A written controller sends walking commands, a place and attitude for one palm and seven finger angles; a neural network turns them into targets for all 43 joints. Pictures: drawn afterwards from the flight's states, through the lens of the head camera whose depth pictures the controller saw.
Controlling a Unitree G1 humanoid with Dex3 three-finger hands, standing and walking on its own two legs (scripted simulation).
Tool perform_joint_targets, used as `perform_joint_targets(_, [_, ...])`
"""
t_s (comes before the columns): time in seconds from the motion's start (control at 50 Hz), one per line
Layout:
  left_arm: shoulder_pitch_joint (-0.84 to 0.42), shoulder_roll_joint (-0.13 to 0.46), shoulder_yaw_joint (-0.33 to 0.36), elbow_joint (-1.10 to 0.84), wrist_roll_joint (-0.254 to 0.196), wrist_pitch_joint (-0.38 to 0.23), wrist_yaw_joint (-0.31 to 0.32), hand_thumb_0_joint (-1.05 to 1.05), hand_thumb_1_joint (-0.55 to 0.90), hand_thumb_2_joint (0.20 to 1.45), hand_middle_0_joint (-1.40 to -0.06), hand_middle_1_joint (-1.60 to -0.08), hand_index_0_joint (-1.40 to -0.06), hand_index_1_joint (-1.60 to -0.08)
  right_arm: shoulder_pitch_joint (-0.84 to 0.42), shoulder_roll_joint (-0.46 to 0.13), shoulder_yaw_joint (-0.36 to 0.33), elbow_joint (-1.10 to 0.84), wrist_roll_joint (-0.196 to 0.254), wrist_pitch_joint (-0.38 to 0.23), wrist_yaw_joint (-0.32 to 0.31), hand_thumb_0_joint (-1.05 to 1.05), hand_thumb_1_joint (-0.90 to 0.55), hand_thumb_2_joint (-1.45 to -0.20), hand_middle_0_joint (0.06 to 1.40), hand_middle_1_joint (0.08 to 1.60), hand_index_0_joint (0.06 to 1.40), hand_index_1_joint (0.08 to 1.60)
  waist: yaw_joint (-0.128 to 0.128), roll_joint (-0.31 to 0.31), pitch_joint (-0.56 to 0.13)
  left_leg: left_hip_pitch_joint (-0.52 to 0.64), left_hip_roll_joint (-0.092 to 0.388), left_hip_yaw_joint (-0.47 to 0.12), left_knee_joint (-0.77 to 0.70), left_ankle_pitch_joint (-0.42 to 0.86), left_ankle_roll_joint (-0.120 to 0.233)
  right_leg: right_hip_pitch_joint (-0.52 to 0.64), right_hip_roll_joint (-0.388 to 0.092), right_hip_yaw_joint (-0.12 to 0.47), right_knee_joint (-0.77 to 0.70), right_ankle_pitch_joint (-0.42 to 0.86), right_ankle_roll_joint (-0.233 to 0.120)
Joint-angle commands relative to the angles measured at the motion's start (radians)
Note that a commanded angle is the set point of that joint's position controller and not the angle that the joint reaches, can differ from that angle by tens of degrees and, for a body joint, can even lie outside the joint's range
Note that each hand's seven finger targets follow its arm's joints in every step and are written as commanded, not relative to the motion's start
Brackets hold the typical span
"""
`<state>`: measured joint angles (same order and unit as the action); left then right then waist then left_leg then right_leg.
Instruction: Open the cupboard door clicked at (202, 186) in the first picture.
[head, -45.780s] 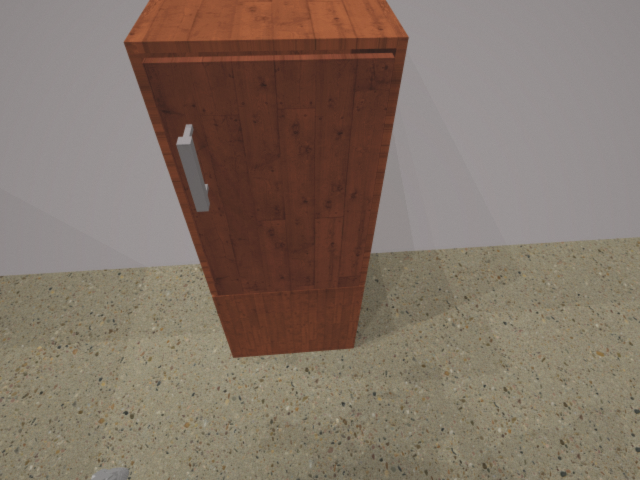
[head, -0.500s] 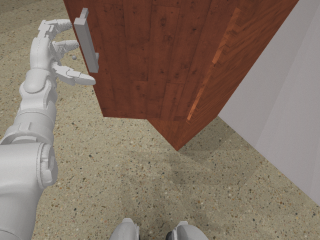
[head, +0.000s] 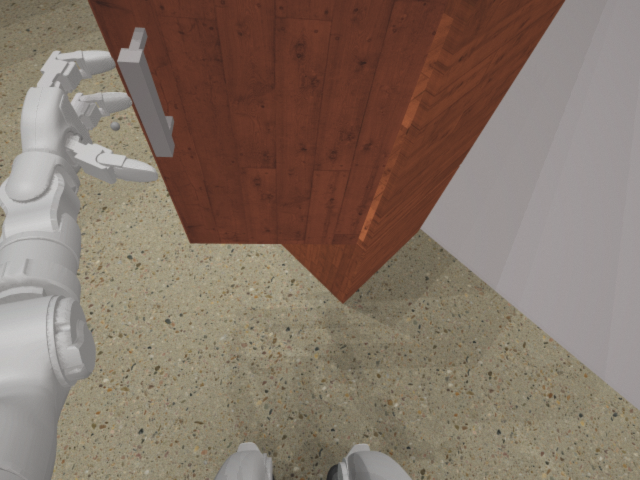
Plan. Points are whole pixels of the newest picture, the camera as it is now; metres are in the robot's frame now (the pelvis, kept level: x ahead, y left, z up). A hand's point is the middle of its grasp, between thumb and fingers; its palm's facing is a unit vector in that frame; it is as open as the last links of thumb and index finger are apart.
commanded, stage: move the hooked fingers beside the handle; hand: left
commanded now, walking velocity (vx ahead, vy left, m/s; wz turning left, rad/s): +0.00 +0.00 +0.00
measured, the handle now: (153, 97) +0.55 +0.18 +0.11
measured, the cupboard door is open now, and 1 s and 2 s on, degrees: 48 48 48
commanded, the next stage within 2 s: slide the fingers in behind the handle in 1.68 s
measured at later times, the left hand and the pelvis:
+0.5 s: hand (107, 126) +0.50 +0.22 +0.11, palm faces -0.02 -1.00 +0.00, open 14.1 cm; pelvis +0.00 +0.00 +0.00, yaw -1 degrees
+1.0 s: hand (77, 127) +0.50 +0.25 +0.11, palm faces -0.02 -1.00 +0.00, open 14.0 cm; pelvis -0.01 +0.00 +0.00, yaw -2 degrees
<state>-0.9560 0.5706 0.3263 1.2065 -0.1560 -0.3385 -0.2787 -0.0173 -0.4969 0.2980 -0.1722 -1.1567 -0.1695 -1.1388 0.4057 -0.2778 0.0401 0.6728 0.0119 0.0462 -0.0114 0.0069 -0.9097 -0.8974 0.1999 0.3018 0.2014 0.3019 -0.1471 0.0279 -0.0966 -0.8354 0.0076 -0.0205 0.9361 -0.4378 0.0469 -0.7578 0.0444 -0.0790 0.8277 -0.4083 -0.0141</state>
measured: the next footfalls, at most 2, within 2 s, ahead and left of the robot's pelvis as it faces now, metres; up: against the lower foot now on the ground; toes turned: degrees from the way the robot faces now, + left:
none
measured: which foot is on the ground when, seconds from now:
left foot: down 0.00-1.00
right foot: down 0.00-1.00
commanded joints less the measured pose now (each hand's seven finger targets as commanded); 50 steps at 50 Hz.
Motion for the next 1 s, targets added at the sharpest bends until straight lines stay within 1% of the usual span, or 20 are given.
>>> perform_joint_targets(0.0, [-0.490,0.137,-0.012,-0.266,-0.010,-0.077,-0.062,0.000,-0.500,0.300,-0.300,-1.200,-0.300,-1.200,0.175,-0.187,-0.069,-0.049,-0.004,-0.007,-0.012,0.000,-0.900,-0.900,0.200,0.300,0.200,0.300,-0.052,0.176,-0.485,0.540,0.025,-0.088,-0.068,0.609,-0.030,0.020,0.028,0.026,-0.062,0.364,-0.014])
perform_joint_targets(0.02, [-0.482,0.183,0.023,-0.253,-0.002,-0.075,-0.063,0.000,-0.500,0.300,-0.300,-1.200,-0.300,-1.200,0.172,-0.191,-0.071,-0.045,-0.003,-0.003,-0.012,0.000,-0.900,-0.900,0.200,0.300,0.200,0.300,-0.048,0.165,-0.493,0.533,0.028,-0.081,-0.067,0.593,-0.030,0.026,0.029,0.031,-0.063,0.373,-0.010])
perform_joint_targets(0.06, [-0.470,0.186,0.022,-0.230,-0.004,-0.065,-0.070,0.000,-0.500,0.300,-0.300,-1.200,-0.300,-1.200,0.168,-0.191,-0.067,-0.052,-0.001,0.001,-0.015,0.000,-0.900,-0.900,0.200,0.300,0.200,0.300,-0.054,0.126,-0.454,0.481,0.023,-0.071,-0.073,0.541,-0.021,0.047,0.029,0.034,-0.068,0.374,-0.008])
perform_joint_targets(0.12, [-0.466,0.251,0.062,-0.222,0.004,-0.063,-0.077,0.000,-0.500,0.300,-0.300,-1.200,-0.300,-1.200,0.167,-0.195,-0.064,-0.060,0.002,0.006,-0.022,0.000,-0.900,-0.900,0.200,0.300,0.200,0.300,-0.046,0.153,-0.452,0.457,0.019,-0.060,-0.072,0.527,-0.019,0.062,0.025,0.042,-0.067,0.382,-0.007])
perform_joint_targets(0.18, [-0.448,0.231,0.043,-0.240,0.002,-0.062,-0.088,0.000,-0.500,0.300,-0.300,-1.200,-0.300,-1.200,0.165,-0.192,-0.063,-0.072,0.002,0.010,-0.023,0.000,-0.900,-0.900,0.200,0.300,0.200,0.300,-0.042,0.181,-0.454,0.485,0.026,-0.068,-0.077,0.552,-0.027,0.043,0.026,0.034,-0.064,0.366,-0.009])
perform_joint_targets(0.24, [-0.429,0.248,0.068,-0.284,-0.010,-0.072,-0.089,0.000,-0.500,0.300,-0.300,-1.200,-0.300,-1.200,0.169,-0.191,-0.068,-0.075,0.000,0.012,-0.021,0.000,-0.900,-0.900,0.200,0.300,0.200,0.300,-0.028,0.196,-0.518,0.540,0.031,-0.071,-0.070,0.630,-0.033,0.056,0.029,0.035,-0.063,0.394,-0.007])
perform_joint_targets(0.3, [-0.413,0.282,0.096,-0.240,-0.016,-0.063,-0.092,0.000,-0.500,0.300,-0.300,-1.200,-0.300,-1.200,0.168,-0.194,-0.063,-0.080,0.003,0.017,-0.026,0.000,-0.900,-0.900,0.200,0.300,0.200,0.300,-0.034,0.126,-0.440,0.456,0.026,-0.061,-0.079,0.562,-0.021,0.086,0.030,0.035,-0.068,0.391,-0.007])
perform_joint_targets(0.32, [-0.416,0.304,0.102,-0.234,-0.003,-0.060,-0.092,0.000,-0.500,0.300,-0.300,-1.200,-0.300,-1.200,0.163,-0.198,-0.063,-0.083,0.006,0.020,-0.027,0.000,-0.900,-0.900,0.200,0.300,0.200,0.300,-0.029,0.156,-0.435,0.455,0.026,-0.056,-0.083,0.544,-0.024,0.070,0.028,0.038,-0.068,0.380,-0.006])
perform_joint_targets(0.34, [-0.423,0.277,0.076,-0.223,-0.002,-0.055,-0.093,0.000,-0.500,0.300,-0.300,-1.200,-0.300,-1.200,0.160,-0.194,-0.060,-0.083,0.006,0.020,-0.027,0.000,-0.900,-0.900,0.200,0.300,0.200,0.300,-0.039,0.161,-0.415,0.447,0.024,-0.057,-0.085,0.521,-0.023,0.054,0.027,0.036,-0.069,0.362,-0.006])
perform_joint_targets(0.36, [-0.418,0.312,0.103,-0.215,0.004,-0.053,-0.090,0.000,-0.500,0.300,-0.300,-1.200,-0.300,-1.200,0.166,-0.199,-0.062,-0.084,0.005,0.022,-0.031,0.000,-0.900,-0.900,0.200,0.300,0.200,0.300,-0.037,0.131,-0.413,0.434,0.026,-0.059,-0.086,0.503,-0.021,0.064,0.027,0.037,-0.071,0.356,-0.006])
perform_joint_targets(0.42, [-0.442,0.338,0.115,-0.222,0.010,-0.058,-0.088,0.000,-0.500,0.300,-0.300,-1.200,-0.300,-1.200,0.170,-0.201,-0.060,-0.088,0.004,0.020,-0.034,0.000,-0.900,-0.900,0.200,0.300,0.200,0.300,-0.037,0.150,-0.443,0.444,0.026,-0.062,-0.087,0.505,-0.023,0.063,0.025,0.040,-0.066,0.352,-0.006])
perform_joint_targets(0.46, [-0.426,0.331,0.110,-0.214,0.011,-0.061,-0.091,0.000,-0.500,0.300,-0.300,-1.200,-0.300,-1.200,0.168,-0.199,-0.059,-0.091,0.003,0.019,-0.033,0.000,-0.900,-0.900,0.200,0.300,0.200,0.300,-0.033,0.175,-0.442,0.461,0.028,-0.064,-0.085,0.514,-0.029,0.046,0.024,0.038,-0.066,0.340,-0.007])
perform_joint_targets(0.56, [-0.427,0.343,0.107,-0.169,0.011,-0.046,-0.102,0.000,-0.500,0.300,-0.300,-1.200,-0.300,-1.200,0.169,-0.205,-0.054,-0.098,0.006,0.021,-0.036,0.000,-0.900,-0.900,0.200,0.300,0.200,0.300,-0.045,0.137,-0.407,0.405,0.025,-0.056,-0.087,0.454,-0.019,0.049,0.025,0.042,-0.071,0.321,-0.004])
perform_joint_targets(0.62, [-0.437,0.436,0.166,-0.176,0.022,-0.051,-0.102,0.000,-0.500,0.300,-0.300,-1.200,-0.300,-1.200,0.174,-0.214,-0.052,-0.105,0.004,0.019,-0.043,0.000,-0.900,-0.900,0.200,0.300,0.200,0.300,-0.033,0.138,-0.436,0.383,0.023,-0.055,-0.085,0.436,-0.017,0.077,0.023,0.049,-0.064,0.321,-0.004])
perform_joint_targets(0.7, [-0.437,0.383,0.125,-0.180,0.009,-0.057,-0.123,0.000,-0.500,0.300,-0.300,-1.200,-0.300,-1.200,0.180,-0.208,-0.051,-0.107,0.006,0.018,-0.044,0.000,-0.900,-0.900,0.200,0.300,0.200,0.300,-0.048,0.152,-0.434,0.408,0.025,-0.056,-0.079,0.462,-0.018,0.055,0.027,0.044,-0.064,0.325,-0.005])
perform_joint_targets(0.74, [-0.431,0.456,0.169,-0.171,0.013,-0.050,-0.133,0.000,-0.500,0.300,-0.300,-1.200,-0.300,-1.200,0.180,-0.219,-0.052,-0.105,0.007,0.019,-0.048,0.000,-0.900,-0.900,0.200,0.300,0.200,0.300,-0.036,0.156,-0.453,0.390,0.025,-0.055,-0.078,0.436,-0.018,0.067,0.025,0.051,-0.066,0.315,-0.003])
perform_joint_targets(0.82, [-0.430,0.465,0.167,-0.174,0.012,-0.045,-0.155,0.000,-0.500,0.300,-0.300,-1.200,-0.300,-1.200,0.180,-0.217,-0.049,-0.106,0.008,0.020,-0.051,0.000,-0.900,-0.900,0.200,0.300,0.200,0.300,-0.030,0.180,-0.448,0.397,0.026,-0.056,-0.082,0.444,-0.020,0.066,0.027,0.046,-0.065,0.316,-0.005])
perform_joint_targets(0.88, [-0.420,0.452,0.157,-0.184,0.004,-0.041,-0.166,0.000,-0.500,0.300,-0.300,-1.200,-0.300,-1.200,0.182,-0.219,-0.050,-0.105,0.007,0.021,-0.051,0.000,-0.900,-0.900,0.200,0.300,0.200,0.300,-0.033,0.174,-0.442,0.408,0.029,-0.059,-0.084,0.439,-0.021,0.050,0.029,0.042,-0.071,0.301,-0.005])
perform_joint_targets(0.9, [-0.419,0.409,0.133,-0.182,-0.008,-0.041,-0.171,0.000,-0.500,0.300,-0.300,-1.200,-0.300,-1.200,0.186,-0.214,-0.050,-0.106,0.007,0.020,-0.050,0.000,-0.900,-0.900,0.200,0.300,0.200,0.300,-0.042,0.171,-0.438,0.416,0.026,-0.057,-0.081,0.454,-0.018,0.044,0.031,0.041,-0.071,0.309,-0.007])
perform_joint_targets(0.98, [-0.438,0.410,0.117,-0.145,-0.002,-0.021,-0.177,0.000,-0.500,0.300,-0.300,-1.200,-0.300,-1.200,0.184,-0.221,-0.048,-0.099,0.009,0.020,-0.054,0.000,-0.900,-0.900,0.200,0.300,0.200,0.300,-0.059,0.148,-0.389,0.375,0.028,-0.060,-0.085,0.386,-0.014,0.016,0.028,0.041,-0.079,0.265,-0.003])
